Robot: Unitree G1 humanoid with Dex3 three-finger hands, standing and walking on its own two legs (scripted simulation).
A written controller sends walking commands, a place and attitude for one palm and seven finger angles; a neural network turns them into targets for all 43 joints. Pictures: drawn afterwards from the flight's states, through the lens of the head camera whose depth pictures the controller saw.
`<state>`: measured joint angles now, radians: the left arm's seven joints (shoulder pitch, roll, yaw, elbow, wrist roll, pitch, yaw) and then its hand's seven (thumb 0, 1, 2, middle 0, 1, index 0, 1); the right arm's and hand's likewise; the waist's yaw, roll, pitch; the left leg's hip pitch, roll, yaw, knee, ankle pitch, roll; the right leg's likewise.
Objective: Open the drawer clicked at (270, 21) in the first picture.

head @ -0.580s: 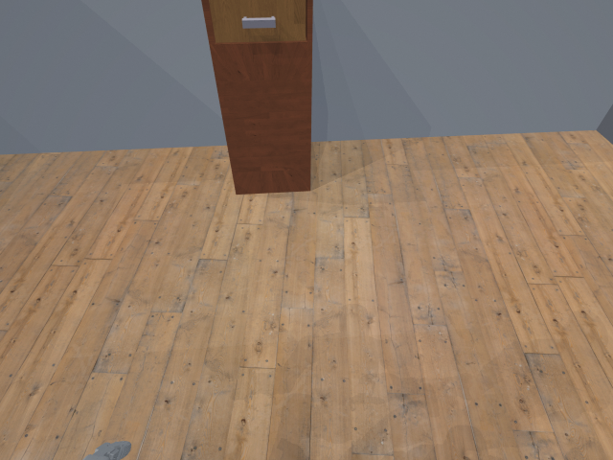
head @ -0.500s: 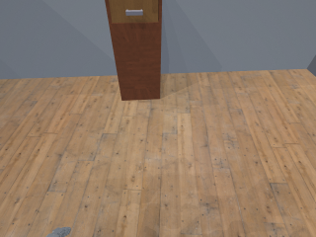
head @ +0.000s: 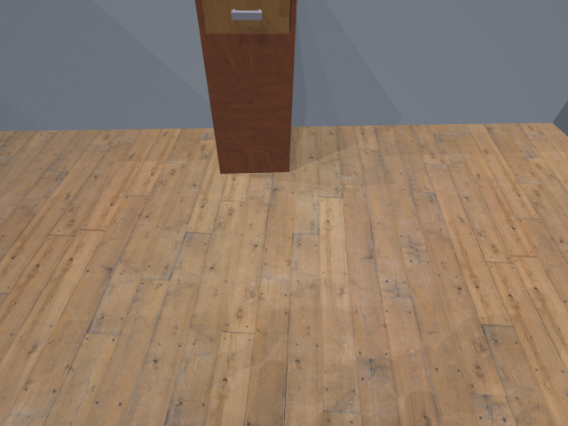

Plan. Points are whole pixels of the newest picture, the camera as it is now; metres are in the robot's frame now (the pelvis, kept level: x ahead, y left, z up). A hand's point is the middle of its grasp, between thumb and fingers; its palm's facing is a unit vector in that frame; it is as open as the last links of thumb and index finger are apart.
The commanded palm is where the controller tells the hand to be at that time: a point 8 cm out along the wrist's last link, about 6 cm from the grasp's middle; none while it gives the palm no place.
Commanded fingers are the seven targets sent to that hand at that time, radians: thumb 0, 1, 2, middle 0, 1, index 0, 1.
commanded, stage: stand and wait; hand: left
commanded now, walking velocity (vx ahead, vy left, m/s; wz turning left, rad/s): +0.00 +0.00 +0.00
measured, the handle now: (246, 13) +1.47 +0.23 +0.04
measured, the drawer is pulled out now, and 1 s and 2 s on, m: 0.00 0.00 0.00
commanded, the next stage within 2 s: look at it before walking up in 0.24 s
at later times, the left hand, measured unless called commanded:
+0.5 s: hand out of the picture +0.08 +0.25 -0.15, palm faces -0.03 -0.95 -0.33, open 7.4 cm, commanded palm none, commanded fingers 0.00 0.90 0.90 -0.20 -0.30 -0.20 -0.30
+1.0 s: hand out of the picture +0.09 +0.25 -0.15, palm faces -0.03 -0.94 -0.34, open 7.4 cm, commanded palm none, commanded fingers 0.00 0.90 0.90 -0.20 -0.30 -0.20 -0.30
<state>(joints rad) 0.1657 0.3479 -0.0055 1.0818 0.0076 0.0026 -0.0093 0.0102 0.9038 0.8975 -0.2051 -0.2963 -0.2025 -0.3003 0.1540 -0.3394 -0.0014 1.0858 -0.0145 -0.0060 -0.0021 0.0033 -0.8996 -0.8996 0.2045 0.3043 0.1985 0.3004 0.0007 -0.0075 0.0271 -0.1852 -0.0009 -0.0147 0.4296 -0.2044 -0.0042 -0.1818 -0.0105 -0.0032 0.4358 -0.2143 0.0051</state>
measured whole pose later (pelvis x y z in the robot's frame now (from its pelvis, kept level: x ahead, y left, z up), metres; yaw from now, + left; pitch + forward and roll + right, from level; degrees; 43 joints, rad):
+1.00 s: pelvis +0.01 +0.00 +0.00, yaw +0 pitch -2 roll +0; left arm 0.14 0.34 -0.01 1.10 0.01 0.00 -0.01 0.01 0.90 0.90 -0.20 -0.30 -0.20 -0.30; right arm 0.12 -0.34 0.01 1.11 -0.01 -0.01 0.00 0.00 -0.90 -0.90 0.20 0.30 0.20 0.30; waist 0.00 0.00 0.03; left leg -0.13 0.00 -0.01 0.36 -0.19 -0.01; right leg -0.14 -0.01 0.00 0.38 -0.21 0.00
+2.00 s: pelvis +0.37 -0.01 -0.02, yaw -12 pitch -1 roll +1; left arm 0.08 0.19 0.06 0.96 0.03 -0.03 -0.03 0.01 0.91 0.90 -0.20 -0.29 -0.19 -0.30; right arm 0.50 -0.12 -0.03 1.19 -0.03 -0.07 -0.02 0.00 -0.91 -0.90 0.20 0.30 0.20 0.30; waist -0.06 0.00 0.08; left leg 0.10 0.07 0.26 0.45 -0.49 -0.04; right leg -0.47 -0.06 -0.14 0.61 -0.18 -0.06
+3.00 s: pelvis +0.69 -0.07 -0.01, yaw -1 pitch -2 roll +2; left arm 0.14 0.15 0.04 0.99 0.02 -0.02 0.02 0.01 0.92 0.90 -0.20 -0.30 -0.20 -0.30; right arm 0.30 -0.16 -0.06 1.08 -0.01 0.04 -0.01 0.00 -0.91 -0.90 0.20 0.30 0.20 0.30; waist -0.05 0.05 0.05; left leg -0.34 0.01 0.05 0.88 -0.49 -0.02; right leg -0.28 -0.07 -0.16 0.58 -0.27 -0.05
